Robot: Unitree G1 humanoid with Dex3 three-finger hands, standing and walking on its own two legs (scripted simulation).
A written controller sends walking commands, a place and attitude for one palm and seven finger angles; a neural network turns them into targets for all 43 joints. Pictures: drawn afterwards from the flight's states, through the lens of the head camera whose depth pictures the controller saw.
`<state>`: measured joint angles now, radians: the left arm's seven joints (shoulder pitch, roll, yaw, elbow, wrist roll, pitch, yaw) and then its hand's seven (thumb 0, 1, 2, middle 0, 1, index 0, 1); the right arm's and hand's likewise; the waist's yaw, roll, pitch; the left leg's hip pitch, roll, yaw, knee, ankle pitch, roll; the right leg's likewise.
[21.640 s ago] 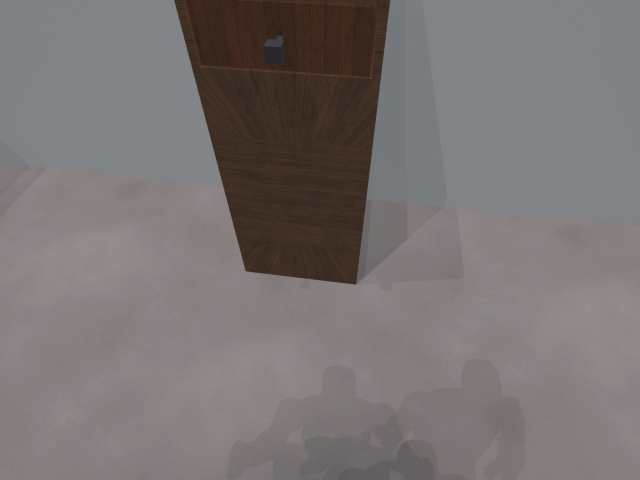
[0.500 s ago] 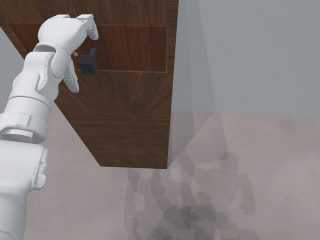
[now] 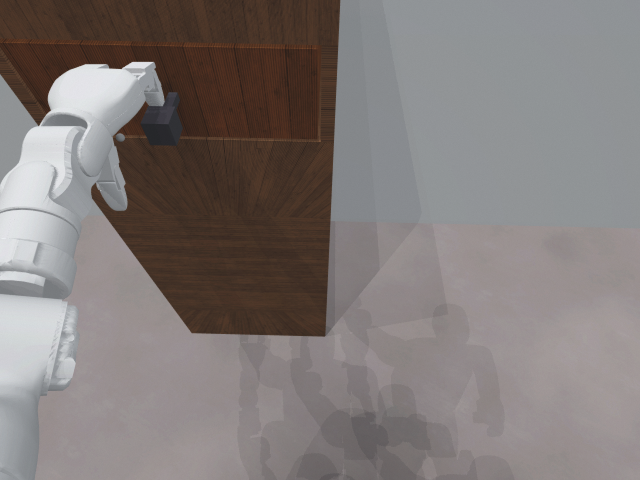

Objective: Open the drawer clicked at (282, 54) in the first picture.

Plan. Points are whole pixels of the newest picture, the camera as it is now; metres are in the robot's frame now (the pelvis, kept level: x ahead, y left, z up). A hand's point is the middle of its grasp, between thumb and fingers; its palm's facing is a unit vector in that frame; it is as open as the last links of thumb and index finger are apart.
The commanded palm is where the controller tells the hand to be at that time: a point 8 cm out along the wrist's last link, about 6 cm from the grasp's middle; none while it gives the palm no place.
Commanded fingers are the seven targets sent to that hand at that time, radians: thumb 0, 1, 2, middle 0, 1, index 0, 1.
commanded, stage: lower the fingers behind the handle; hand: left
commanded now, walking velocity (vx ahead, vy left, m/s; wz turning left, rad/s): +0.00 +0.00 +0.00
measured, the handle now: (166, 116) +0.54 +0.20 +0.14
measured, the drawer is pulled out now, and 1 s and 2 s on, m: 0.00 0.00 0.02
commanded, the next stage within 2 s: close the thumb around the handle in 0.76 s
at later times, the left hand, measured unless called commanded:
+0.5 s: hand (131, 148) +0.50 +0.24 +0.12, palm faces -0.04 +0.00 -1.00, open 13.7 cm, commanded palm +0.48 +0.23 +0.17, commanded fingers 0.00 -0.50 0.30 -0.30 -1.20 -0.30 -1.20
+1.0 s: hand (130, 150) +0.50 +0.24 +0.12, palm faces -0.04 -0.01 -1.00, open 13.4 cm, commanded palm +0.48 +0.23 +0.17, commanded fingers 0.00 -0.05 0.49 -0.33 -1.25 -0.33 -1.25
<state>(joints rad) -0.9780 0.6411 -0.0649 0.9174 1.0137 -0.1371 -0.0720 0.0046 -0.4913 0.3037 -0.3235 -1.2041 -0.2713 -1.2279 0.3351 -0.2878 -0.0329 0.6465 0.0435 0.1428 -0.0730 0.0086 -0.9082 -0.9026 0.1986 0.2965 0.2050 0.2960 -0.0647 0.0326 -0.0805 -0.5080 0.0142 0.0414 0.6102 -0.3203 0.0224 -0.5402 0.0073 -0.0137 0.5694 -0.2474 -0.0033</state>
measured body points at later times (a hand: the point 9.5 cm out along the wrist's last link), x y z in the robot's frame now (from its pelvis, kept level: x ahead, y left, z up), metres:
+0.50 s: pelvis +0.01 +0.01 +0.00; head +0.08 +0.00 +0.44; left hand +0.49 +0.24 +0.18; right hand +0.07 -0.25 -0.14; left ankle -0.02 +0.10 -0.73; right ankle +0.01 -0.12 -0.73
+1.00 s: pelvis +0.02 +0.01 +0.00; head +0.09 +0.00 +0.44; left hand +0.49 +0.24 +0.18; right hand +0.08 -0.26 -0.14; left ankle -0.02 +0.10 -0.73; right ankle +0.01 -0.12 -0.73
